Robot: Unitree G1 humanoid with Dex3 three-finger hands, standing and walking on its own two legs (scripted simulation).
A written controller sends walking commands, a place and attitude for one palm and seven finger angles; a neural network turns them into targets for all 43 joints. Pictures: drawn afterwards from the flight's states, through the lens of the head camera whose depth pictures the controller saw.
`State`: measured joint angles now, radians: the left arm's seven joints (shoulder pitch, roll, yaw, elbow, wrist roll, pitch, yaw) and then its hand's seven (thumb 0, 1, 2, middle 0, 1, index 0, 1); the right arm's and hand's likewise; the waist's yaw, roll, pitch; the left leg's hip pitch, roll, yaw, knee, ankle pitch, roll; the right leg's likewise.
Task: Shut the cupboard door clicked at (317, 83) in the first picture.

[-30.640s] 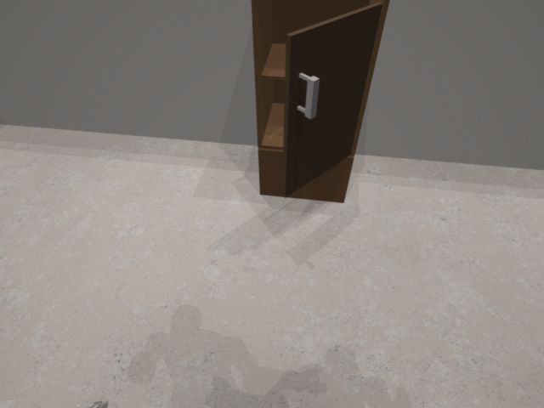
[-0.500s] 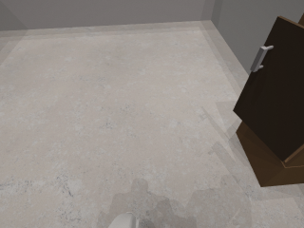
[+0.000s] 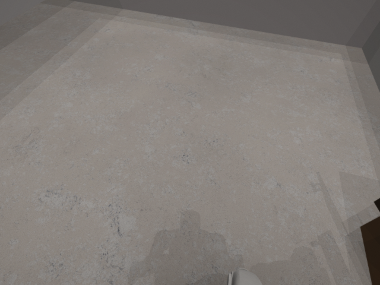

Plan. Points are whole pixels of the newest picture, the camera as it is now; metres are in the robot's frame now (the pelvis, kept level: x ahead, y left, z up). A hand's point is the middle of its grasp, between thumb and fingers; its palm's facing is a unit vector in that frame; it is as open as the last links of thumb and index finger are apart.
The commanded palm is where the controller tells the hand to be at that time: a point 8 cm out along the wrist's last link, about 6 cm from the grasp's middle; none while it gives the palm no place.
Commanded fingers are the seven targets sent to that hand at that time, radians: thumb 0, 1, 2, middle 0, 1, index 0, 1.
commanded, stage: walk to a spot facing it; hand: left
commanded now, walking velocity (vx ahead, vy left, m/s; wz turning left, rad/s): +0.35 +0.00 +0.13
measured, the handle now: out of the picture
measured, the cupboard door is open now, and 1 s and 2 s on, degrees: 19 19 19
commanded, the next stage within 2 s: turn to face it in 0.20 s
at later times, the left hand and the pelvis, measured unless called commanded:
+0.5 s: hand (133, 256) +0.20 +0.16 -0.17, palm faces +0.15 -0.97 -0.19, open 7.2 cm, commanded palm none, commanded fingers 0.00 0.90 0.90 -0.20 -0.30 -0.20 -0.30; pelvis +0.19 -0.02 +0.00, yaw +4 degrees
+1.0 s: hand (140, 191) +0.38 +0.18 -0.16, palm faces -0.13 -0.95 -0.28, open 7.4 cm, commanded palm none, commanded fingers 0.00 0.90 0.90 -0.20 -0.30 -0.20 -0.30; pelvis +0.26 -0.01 -0.01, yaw -13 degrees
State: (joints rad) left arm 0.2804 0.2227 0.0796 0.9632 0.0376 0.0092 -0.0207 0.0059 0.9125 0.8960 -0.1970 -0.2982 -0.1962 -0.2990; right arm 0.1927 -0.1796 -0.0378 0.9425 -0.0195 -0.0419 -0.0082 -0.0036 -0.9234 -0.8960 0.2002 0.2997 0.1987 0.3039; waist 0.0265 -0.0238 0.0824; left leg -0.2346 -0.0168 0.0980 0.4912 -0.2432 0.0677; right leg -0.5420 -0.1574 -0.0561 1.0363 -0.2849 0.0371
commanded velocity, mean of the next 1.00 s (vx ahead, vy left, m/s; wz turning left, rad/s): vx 0.07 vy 0.00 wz -0.35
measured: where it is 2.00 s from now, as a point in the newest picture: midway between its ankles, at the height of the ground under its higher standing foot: (187, 269)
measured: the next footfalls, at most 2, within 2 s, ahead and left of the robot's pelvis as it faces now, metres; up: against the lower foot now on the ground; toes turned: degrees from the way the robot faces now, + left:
right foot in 0.24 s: +0.24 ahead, -0.14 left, +0.00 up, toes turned -4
left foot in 0.54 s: +0.29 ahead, +0.11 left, +0.00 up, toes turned +9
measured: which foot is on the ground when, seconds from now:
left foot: down 0.00-0.24, up 0.26-0.52, down 0.54-0.84, up 0.86-1.00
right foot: up 0.00-0.22, down 0.24-0.54, up 0.56-0.82, down 0.84-1.00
